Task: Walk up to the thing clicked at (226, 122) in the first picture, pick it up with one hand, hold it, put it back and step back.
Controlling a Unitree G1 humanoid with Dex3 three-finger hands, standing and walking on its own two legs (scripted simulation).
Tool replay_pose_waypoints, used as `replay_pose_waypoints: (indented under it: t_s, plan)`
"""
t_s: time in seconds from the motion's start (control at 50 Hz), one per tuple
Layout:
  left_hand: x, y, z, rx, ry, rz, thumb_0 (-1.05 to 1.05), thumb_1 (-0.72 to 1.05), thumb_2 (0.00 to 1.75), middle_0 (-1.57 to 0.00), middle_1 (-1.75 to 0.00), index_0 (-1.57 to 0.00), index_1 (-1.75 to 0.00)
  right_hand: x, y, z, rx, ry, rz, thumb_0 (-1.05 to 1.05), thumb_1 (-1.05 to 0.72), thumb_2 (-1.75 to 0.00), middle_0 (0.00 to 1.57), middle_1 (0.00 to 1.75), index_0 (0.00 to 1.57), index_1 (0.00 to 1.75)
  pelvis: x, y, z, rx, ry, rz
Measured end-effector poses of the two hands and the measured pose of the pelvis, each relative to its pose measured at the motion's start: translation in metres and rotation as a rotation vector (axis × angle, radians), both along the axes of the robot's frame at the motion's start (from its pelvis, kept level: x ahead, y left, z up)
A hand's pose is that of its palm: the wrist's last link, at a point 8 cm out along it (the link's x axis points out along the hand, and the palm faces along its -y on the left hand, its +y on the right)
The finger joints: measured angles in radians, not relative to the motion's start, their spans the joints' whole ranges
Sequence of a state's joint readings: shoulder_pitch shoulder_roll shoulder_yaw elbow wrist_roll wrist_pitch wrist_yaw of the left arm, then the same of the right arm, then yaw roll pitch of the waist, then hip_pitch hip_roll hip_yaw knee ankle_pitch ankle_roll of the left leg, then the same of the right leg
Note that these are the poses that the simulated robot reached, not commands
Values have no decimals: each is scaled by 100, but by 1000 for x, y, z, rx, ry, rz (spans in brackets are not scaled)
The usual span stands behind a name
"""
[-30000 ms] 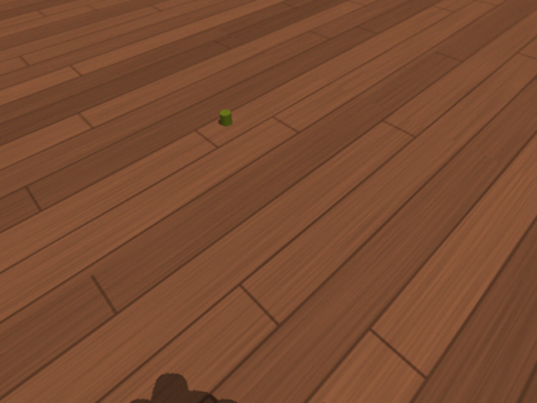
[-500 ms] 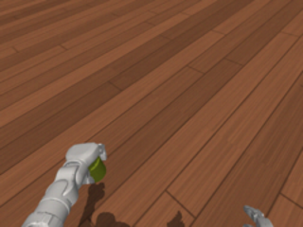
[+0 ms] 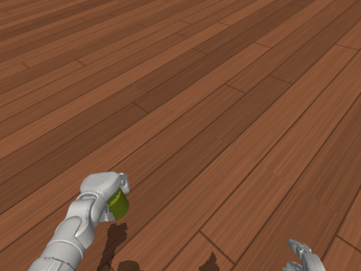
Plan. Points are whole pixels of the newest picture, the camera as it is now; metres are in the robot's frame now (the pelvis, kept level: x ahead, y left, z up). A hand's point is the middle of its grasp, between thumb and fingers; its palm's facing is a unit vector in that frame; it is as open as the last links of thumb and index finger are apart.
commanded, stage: hold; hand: left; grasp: from above
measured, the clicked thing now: (112, 201) +0.31 +0.22 -0.06
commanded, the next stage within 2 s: crouch in 0.50 s
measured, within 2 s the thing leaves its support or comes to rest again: neither
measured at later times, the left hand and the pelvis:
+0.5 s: hand (104, 203) +0.29 +0.23 -0.03, palm faces -0.44 -0.06 -0.89, open 9.4 cm; pelvis +0.00 +0.00 +0.00, yaw +0 degrees
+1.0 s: hand (110, 217) +0.29 +0.24 -0.11, palm faces -0.46 -0.02 -0.89, open 9.3 cm; pelvis -0.01 +0.00 -0.02, yaw +1 degrees
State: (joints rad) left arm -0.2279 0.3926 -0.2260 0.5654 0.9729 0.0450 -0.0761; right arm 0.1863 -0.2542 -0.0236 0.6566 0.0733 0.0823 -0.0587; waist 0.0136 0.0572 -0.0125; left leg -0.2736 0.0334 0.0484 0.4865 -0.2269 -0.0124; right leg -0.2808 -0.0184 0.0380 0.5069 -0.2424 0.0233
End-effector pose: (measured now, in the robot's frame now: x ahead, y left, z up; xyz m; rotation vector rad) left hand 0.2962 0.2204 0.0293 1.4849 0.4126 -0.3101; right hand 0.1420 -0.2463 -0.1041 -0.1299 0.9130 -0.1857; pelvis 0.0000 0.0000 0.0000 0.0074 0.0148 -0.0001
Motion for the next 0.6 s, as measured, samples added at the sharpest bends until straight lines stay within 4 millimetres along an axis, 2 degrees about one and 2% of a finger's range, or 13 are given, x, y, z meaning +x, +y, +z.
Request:
replay_pose_waypoints:
  t_s: [0.26, 0.6]
  plan:
    - [-7, 6, -5, -1, 16, -3, 1, 2, 66, -60, -82, -66, -79, 2, 5, 1, -1, 0, 9, 1, -91, -90, 20, 30, 20, 30, -2, 2, 1, 0, -2, 1]
    - [-2, 5, -4, 2, 9, -4, 1, 2, 67, -60, -83, -65, -79, -2, 4, 0, 3, 16, -9, 1, -91, -90, 20, 30, 20, 30, 2, 3, 2, 0, -2, -2]
